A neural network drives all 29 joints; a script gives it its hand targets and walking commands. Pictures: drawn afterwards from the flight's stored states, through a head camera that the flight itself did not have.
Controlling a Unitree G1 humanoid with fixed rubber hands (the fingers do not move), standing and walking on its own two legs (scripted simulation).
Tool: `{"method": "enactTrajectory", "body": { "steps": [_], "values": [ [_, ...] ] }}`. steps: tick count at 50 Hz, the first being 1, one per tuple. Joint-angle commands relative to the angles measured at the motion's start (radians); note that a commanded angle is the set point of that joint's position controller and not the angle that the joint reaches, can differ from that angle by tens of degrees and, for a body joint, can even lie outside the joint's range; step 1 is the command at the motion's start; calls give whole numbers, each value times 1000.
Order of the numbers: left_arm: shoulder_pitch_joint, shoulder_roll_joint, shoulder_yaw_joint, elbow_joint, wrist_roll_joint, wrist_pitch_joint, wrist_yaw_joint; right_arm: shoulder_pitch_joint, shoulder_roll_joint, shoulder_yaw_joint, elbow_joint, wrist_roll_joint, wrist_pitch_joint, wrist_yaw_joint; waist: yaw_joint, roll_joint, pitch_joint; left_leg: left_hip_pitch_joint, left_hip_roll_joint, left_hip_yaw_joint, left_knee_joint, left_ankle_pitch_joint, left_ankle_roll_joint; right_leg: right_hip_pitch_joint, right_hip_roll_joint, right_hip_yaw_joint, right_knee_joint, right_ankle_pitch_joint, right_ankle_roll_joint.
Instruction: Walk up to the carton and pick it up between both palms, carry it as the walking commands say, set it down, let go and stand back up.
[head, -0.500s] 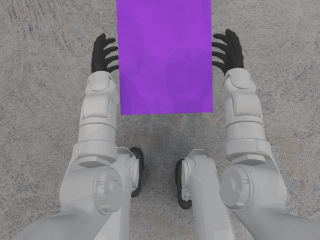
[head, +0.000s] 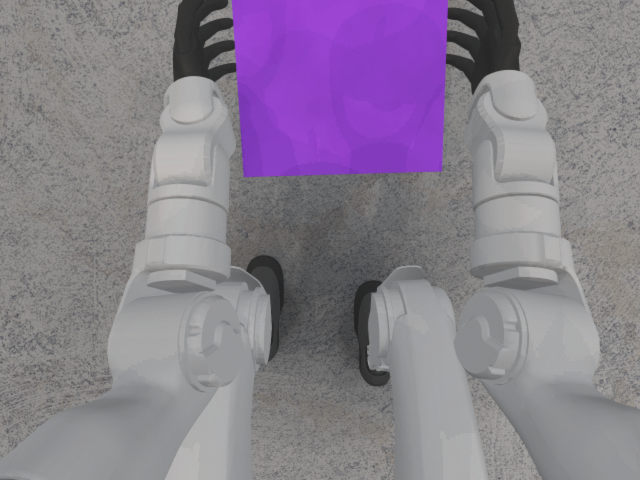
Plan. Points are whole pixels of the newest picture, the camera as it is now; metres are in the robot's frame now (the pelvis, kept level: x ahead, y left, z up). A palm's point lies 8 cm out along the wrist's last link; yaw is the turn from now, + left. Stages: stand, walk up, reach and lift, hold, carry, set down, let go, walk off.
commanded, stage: set down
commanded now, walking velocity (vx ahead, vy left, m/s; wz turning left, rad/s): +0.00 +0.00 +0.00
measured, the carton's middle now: (337, 50) +0.56 -0.02 -0.26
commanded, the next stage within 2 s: none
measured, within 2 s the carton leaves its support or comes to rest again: rests again in 1.00 s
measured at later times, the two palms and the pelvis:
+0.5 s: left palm (213, 62) +0.54 +0.13 -0.24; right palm (462, 72) +0.53 -0.17 -0.24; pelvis +0.00 +0.00 -0.05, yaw +0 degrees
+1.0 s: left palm (216, 58) +0.56 +0.13 -0.27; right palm (452, 75) +0.54 -0.17 -0.28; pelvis +0.00 +0.00 -0.07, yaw +0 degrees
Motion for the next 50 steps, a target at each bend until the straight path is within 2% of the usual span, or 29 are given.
{"method": "enactTrajectory", "body": {
  "steps": [1,2,4,5,7,8,9,10,11,12,16,17,19,22,23,24,28,29,30,34,35,36,38,39,41,45,48,49,50],
  "values": [
    [-635,-711,-522,80,-185,-69,-255,-607,733,530,98,178,-52,247,5,-2,-1081,777,-98,-8,75,390,-27,255,94,1,-100,346,8],
    [-633,-730,-560,57,-213,-67,-252,-675,720,581,10,209,-62,238,2,-11,-1171,812,-101,-11,95,412,-24,299,84,-1,-75,370,13],
    [-668,-699,-537,63,-209,-71,-250,-674,691,547,54,195,-63,233,3,-3,-1089,768,-105,-10,100,395,-21,246,86,-1,-67,346,9],
    [-687,-679,-572,25,-222,-74,-242,-708,688,591,-9,227,-67,230,11,-3,-1209,902,-93,-22,126,467,-21,263,78,-7,-47,372,14],
    [-663,-678,-545,76,-219,-75,-246,-691,709,603,57,221,-61,223,31,-32,-1141,768,-98,4,134,391,-20,315,74,8,-40,368,17],
    [-665,-653,-532,110,-220,-70,-250,-697,675,581,90,212,-57,222,13,-44,-1107,747,-95,-2,126,358,-18,302,73,-10,-22,347,21],
    [-685,-665,-543,60,-235,-73,-243,-745,671,613,17,227,-63,218,14,-73,-1169,778,-104,-1,145,394,-14,327,72,-10,-13,367,23],
    [-717,-635,-554,42,-237,-79,-245,-753,656,609,-3,236,-70,216,16,-45,-1170,815,-91,-11,153,430,-17,298,71,-12,-6,374,21],
    [-718,-618,-542,72,-232,-78,-244,-754,668,619,38,238,-59,215,40,-67,-1132,761,-90,-3,164,385,-13,327,72,2,1,364,21],
    [-723,-615,-528,129,-217,-66,-245,-726,667,574,110,217,-53,220,23,-38,-1045,743,-88,6,157,345,-18,259,74,-4,-6,318,16],
    [-723,-604,-491,149,-219,-70,-252,-747,655,552,126,219,-47,229,38,-22,-987,745,-89,0,190,359,-6,218,70,4,23,297,9],
    [-723,-591,-491,165,-223,-68,-257,-721,631,541,133,213,-46,233,21,-20,-969,762,-80,-5,194,377,-11,203,66,-1,26,305,6],
    [-652,-612,-436,246,-202,-63,-267,-714,634,531,144,181,-47,238,31,-70,-829,660,-95,-1,197,335,-2,166,66,0,29,268,8],
    [-627,-614,-440,246,-201,-65,-278,-713,614,523,168,191,-47,248,40,-23,-825,633,-93,14,218,333,-6,184,65,10,54,297,6],
    [-640,-623,-445,245,-219,-65,-281,-720,591,526,126,184,-53,244,8,-37,-869,680,-94,0,222,382,-4,189,64,-10,61,319,8],
    [-670,-608,-438,213,-232,-74,-279,-770,605,557,76,209,-60,240,33,-56,-883,681,-93,2,238,397,-1,205,61,7,66,333,7],
    [-672,-572,-440,251,-251,-85,-274,-814,557,589,52,229,-79,231,29,-79,-907,683,-88,-17,275,445,7,220,52,0,110,388,15],
    [-674,-580,-431,248,-252,-84,-268,-859,563,608,13,252,-83,228,67,-61,-925,720,-92,-6,279,472,4,213,51,10,103,385,14],
    [-668,-587,-443,269,-251,-84,-265,-859,555,608,18,267,-90,226,61,-32,-957,763,-86,-16,286,509,7,215,51,6,109,403,14],
    [-628,-628,-442,295,-275,-81,-265,-872,532,631,12,280,-93,219,35,-51,-974,767,-90,-19,311,523,14,222,49,-2,126,409,14],
    [-643,-602,-432,315,-277,-80,-270,-857,543,639,33,273,-86,221,56,-85,-966,767,-84,-26,309,522,13,226,40,-3,137,415,17],
    [-633,-608,-437,320,-274,-76,-272,-892,543,642,23,282,-87,218,47,-86,-966,764,-85,-26,311,506,18,235,44,-7,135,399,18],
    [-704,-586,-448,280,-281,-84,-270,-869,577,637,31,285,-80,224,58,-73,-974,805,-81,-23,326,528,21,190,46,-5,138,381,17],
    [-692,-618,-448,282,-287,-79,-273,-858,566,623,49,281,-79,224,42,-48,-950,815,-82,-20,331,540,15,164,45,1,130,374,10],
    [-650,-604,-422,357,-267,-72,-290,-798,592,593,144,248,-62,237,50,-58,-827,690,-84,-4,310,426,14,183,49,1,125,336,6],
    [-679,-616,-433,314,-273,-71,-295,-796,567,573,133,245,-61,250,20,-37,-807,730,-81,-9,325,443,8,121,48,-3,131,314,-2],
    [-668,-620,-420,324,-276,-77,-299,-826,566,581,104,252,-69,249,32,-56,-785,667,-83,-5,326,415,14,146,49,1,140,327,2],
    [-662,-614,-407,345,-282,-74,-301,-847,573,596,90,260,-69,250,55,-86,-786,652,-85,-2,321,410,15,168,48,1,140,331,6],
    [-668,-626,-424,334,-284,-74,-300,-869,544,593,75,270,-76,251,46,-52,-812,689,-83,-10,328,423,14,151,45,-6,157,322,3]
  ]
}}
